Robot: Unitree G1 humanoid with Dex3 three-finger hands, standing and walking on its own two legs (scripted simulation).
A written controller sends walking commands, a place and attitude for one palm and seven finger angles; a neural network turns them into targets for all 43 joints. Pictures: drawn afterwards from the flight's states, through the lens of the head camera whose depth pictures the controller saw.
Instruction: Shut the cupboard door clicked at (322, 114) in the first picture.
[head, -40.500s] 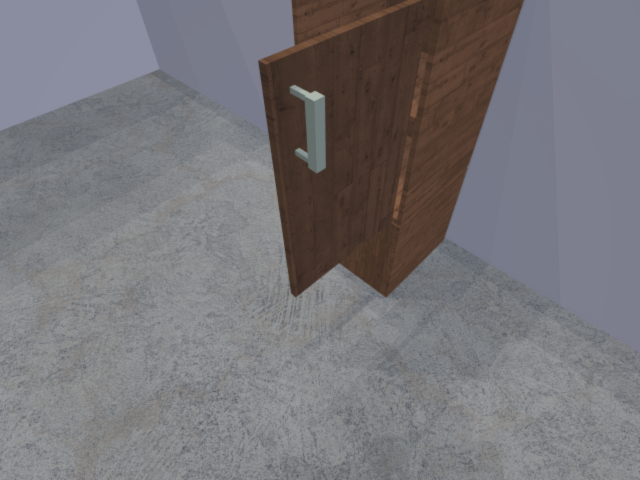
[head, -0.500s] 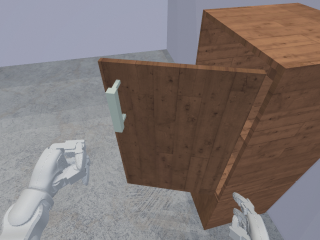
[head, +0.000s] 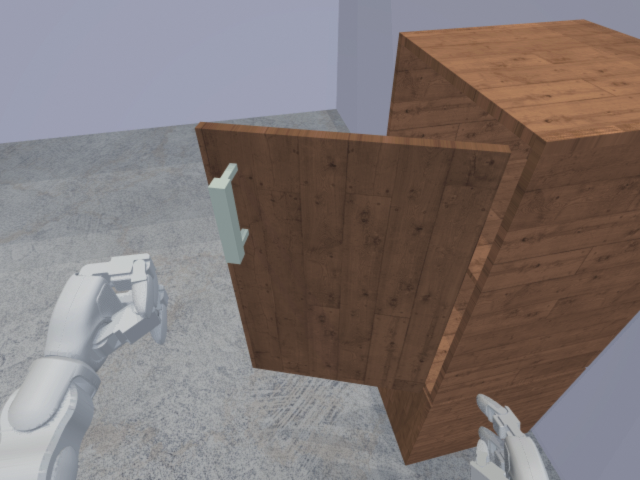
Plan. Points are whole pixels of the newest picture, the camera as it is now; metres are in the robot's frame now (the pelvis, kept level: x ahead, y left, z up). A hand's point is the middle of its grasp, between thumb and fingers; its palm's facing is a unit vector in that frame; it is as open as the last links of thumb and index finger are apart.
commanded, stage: bring the fist close to the handle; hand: left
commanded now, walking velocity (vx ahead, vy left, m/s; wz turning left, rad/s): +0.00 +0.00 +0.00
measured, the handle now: (233, 214) +0.41 +0.17 +0.14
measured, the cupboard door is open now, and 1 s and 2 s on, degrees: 68 68 65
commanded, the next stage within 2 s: push the door shut along its arc in 1.46 s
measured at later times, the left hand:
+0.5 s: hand (208, 304) +0.27 +0.16 +0.13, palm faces -0.07 -1.00 -0.06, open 3.1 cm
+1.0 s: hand (224, 267) +0.30 +0.15 +0.15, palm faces -0.02 -1.00 -0.05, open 3.1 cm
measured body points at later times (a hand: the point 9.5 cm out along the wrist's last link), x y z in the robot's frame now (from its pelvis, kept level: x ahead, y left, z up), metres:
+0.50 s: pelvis +0.01 -0.01 +0.00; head -0.01 -0.03 +0.45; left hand +0.26 +0.22 +0.14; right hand +0.20 -0.24 -0.07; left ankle +0.02 +0.08 -0.73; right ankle +0.01 -0.09 -0.73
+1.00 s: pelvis +0.03 -0.01 +0.00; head +0.00 -0.03 +0.45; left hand +0.30 +0.20 +0.16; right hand +0.21 -0.23 -0.07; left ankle +0.02 +0.08 -0.73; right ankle +0.01 -0.09 -0.73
